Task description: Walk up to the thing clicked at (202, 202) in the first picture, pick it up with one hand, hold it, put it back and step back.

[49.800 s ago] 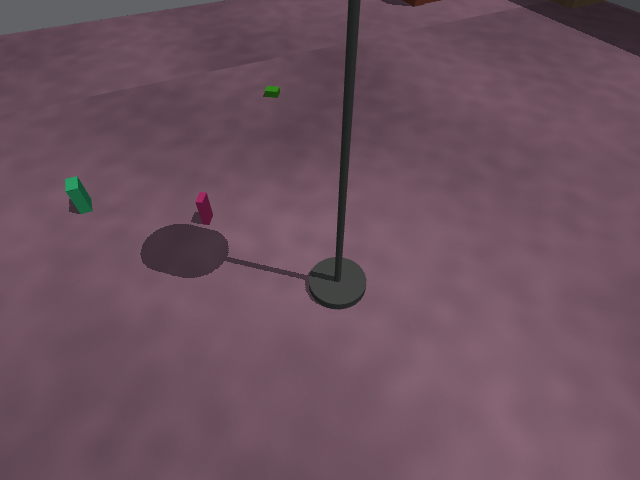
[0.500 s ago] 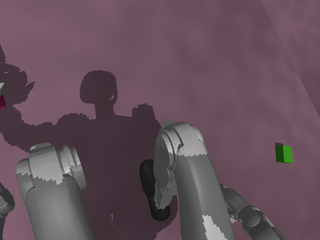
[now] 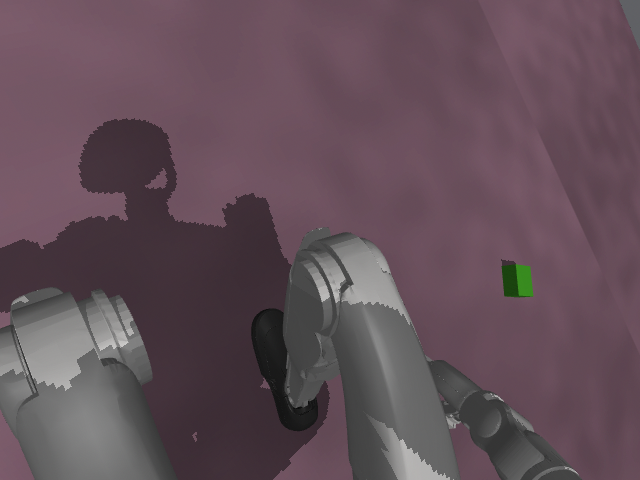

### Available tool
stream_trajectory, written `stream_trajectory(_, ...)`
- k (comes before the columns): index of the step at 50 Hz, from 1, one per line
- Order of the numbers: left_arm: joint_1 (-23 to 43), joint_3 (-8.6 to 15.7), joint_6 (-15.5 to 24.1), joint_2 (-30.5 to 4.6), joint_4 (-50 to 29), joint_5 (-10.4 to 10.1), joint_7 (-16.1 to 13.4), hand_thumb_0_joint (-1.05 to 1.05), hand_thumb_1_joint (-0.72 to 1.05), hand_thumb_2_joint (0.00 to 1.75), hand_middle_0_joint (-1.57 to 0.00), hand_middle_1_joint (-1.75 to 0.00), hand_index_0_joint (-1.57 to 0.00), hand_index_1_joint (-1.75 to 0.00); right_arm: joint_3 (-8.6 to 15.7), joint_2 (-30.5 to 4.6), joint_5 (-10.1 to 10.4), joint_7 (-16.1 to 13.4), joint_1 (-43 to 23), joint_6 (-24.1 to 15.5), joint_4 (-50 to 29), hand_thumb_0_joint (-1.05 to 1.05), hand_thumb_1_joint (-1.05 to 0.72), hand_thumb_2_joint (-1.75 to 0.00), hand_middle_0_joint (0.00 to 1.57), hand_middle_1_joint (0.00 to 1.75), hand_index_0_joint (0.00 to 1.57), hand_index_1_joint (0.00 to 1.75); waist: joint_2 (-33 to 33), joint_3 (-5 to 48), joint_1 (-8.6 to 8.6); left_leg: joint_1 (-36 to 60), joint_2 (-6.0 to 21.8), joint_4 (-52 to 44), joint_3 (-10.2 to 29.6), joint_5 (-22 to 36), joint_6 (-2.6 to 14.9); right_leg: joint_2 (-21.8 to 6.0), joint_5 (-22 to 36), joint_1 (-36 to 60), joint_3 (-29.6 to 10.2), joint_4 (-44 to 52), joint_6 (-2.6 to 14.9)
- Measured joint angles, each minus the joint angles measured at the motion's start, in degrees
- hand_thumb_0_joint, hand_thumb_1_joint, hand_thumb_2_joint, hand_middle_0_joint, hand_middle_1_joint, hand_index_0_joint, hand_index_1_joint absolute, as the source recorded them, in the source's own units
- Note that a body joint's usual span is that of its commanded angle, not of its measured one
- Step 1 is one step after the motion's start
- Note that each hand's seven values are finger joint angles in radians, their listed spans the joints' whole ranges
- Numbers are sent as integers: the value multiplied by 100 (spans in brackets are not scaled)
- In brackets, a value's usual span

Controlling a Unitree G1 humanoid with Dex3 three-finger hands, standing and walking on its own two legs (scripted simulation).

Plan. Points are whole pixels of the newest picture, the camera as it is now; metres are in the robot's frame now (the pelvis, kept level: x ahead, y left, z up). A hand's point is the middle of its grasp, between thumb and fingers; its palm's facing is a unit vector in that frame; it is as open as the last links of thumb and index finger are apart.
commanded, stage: lower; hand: left
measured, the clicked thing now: out of the picture +0.45 +0.32 -0.19
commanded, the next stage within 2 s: loosen in 0.46 s
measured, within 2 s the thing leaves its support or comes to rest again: rests again in 0.78 s
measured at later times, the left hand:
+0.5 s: hand out of the picture +0.46 +0.32 -0.17, palm faces +0.46 -0.88 -0.04, open 8.1 cm
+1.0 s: hand out of the picture +0.46 +0.32 -0.16, palm faces +0.46 -0.89 -0.02, open 9.1 cm
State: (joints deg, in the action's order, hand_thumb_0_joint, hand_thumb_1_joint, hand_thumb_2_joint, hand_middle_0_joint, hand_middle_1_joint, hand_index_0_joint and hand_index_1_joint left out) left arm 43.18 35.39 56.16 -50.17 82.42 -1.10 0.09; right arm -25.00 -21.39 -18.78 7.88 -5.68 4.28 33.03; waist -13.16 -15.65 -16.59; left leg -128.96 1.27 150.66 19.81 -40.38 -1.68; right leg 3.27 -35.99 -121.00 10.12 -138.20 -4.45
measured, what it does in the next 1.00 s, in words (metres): stands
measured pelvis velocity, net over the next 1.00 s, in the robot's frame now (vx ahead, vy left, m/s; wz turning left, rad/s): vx -0.01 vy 0.01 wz -0.04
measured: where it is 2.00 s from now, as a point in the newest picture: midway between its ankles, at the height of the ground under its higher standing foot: (212, 432)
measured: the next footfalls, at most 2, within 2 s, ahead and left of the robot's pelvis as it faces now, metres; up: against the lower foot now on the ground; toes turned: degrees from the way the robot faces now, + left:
none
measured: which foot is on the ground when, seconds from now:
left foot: down 0.00-1.00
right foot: down 0.00-1.00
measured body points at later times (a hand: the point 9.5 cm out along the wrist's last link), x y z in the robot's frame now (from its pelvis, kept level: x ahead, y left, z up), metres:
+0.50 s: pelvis +0.00 +0.01 +0.00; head +0.24 +0.18 +0.33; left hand +0.43 +0.37 -0.16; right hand +0.14 -0.25 -0.04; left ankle +0.08 +0.13 -0.25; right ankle +0.13 -0.13 -0.25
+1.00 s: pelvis -0.01 +0.01 +0.00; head +0.24 +0.19 +0.33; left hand +0.43 +0.37 -0.16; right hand +0.14 -0.25 -0.03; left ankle +0.08 +0.13 -0.25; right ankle +0.13 -0.13 -0.25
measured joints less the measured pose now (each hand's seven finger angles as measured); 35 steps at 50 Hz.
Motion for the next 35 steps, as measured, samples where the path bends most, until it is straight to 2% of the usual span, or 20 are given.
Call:
stream_trajectory(17,28,-140,232,-289,301,61,-177,-4,-26,87,-98,-128,-95,-127,-324,-1,-135,-13,-226,36,-152,-1,-88,-89,21,30,20,30,-165,-164,-24,54,18,112,163,-24,67,77,53,140,124,60,-32)
stream_trajectory(24,54,-143,296,-364,353,56,-291,-4,-26,87,-98,-128,-95,-127,-401,8,-179,-11,-270,41,-199,-1,-88,-89,21,30,20,30,-250,-217,-3,86,38,125,206,-31,83,104,79,187,161,96,-20)
stream_trajectory(31,68,-251,340,-439,411,137,-325,-4,-26,87,-98,-128,-95,-127,-467,5,-225,-18,-335,61,-212,-1,-88,-89,21,30,20,30,-287,-260,-7,109,41,138,249,-37,85,116,95,222,195,118,-25)
stream_trajectory(35,66,-182,388,-433,421,39,-354,-4,-22,86,-99,-124,-97,-121,-504,-4,-232,-12,-349,62,-239,-1,-88,-88,21,30,20,30,-299,-253,-7,124,41,153,289,-45,73,128,107,233,220,123,-43)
